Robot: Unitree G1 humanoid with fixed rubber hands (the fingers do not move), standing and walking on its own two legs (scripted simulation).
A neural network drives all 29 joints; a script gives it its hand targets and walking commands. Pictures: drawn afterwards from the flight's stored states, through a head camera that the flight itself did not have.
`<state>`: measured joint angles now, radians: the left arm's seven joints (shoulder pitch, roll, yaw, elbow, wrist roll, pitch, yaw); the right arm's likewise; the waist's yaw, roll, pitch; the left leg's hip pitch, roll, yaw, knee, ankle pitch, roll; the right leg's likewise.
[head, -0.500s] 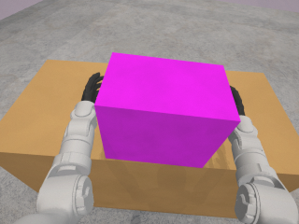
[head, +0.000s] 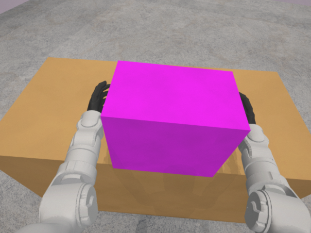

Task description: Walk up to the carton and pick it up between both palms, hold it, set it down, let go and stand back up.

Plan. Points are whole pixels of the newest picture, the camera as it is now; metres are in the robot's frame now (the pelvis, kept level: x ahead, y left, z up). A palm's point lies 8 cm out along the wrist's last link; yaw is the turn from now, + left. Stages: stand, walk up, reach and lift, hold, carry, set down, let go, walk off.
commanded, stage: set down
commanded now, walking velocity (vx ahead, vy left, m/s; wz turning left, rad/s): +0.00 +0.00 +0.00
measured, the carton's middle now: (168, 123) +0.41 -0.01 +0.04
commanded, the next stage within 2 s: none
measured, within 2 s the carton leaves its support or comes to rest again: neither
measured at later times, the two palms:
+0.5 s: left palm (95, 114) +0.40 +0.20 +0.07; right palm (242, 121) +0.40 -0.20 +0.07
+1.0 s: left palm (95, 114) +0.40 +0.20 +0.07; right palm (242, 122) +0.40 -0.20 +0.07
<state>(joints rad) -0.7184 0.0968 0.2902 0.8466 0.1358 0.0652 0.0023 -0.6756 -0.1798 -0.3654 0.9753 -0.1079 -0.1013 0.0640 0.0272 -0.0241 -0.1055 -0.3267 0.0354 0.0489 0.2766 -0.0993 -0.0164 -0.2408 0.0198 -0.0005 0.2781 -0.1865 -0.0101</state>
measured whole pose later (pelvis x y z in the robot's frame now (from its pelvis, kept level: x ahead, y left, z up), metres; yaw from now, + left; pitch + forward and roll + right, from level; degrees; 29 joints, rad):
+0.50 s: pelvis +0.00 +0.00 +0.00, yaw -1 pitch +10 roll +0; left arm -0.71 0.10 0.30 0.91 0.14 -0.02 0.01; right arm -0.70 -0.18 -0.37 1.04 -0.10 -0.17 0.07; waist 0.03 -0.03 -0.11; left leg -0.35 0.04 0.06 0.29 -0.11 -0.01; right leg -0.26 0.02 0.01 0.28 -0.18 -0.01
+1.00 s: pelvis -0.01 +0.00 +0.00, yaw +0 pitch +8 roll +0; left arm -0.75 0.09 0.41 0.96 0.22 -0.08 -0.03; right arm -0.72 -0.13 -0.51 0.99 -0.24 -0.18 0.09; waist 0.04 -0.02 -0.06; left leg -0.33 0.03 0.06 0.27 -0.09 -0.01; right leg -0.25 0.02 0.01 0.29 -0.18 -0.01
